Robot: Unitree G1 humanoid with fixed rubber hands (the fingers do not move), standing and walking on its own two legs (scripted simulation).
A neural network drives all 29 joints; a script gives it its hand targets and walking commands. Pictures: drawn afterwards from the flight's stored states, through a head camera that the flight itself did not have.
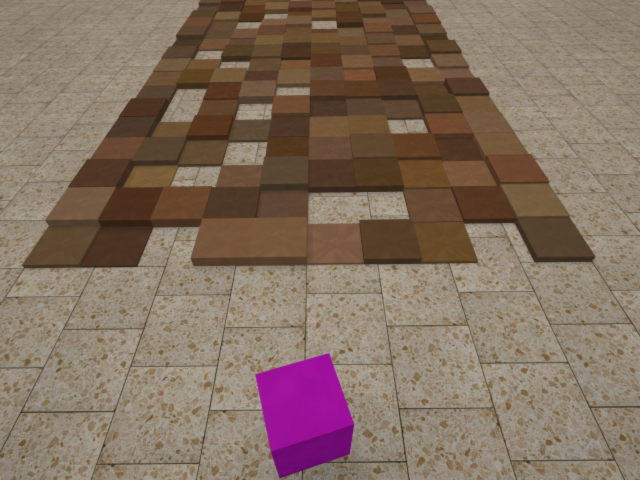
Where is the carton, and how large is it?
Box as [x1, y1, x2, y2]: [255, 353, 353, 477]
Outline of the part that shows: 328,353 255,374 270,449 279,477 349,453 353,422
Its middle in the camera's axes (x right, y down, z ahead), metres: -0.04 +0.49 +1.10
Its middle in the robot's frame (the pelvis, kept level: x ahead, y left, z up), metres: +0.46 +0.06 -0.66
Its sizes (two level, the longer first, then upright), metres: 0.210 0.200 0.250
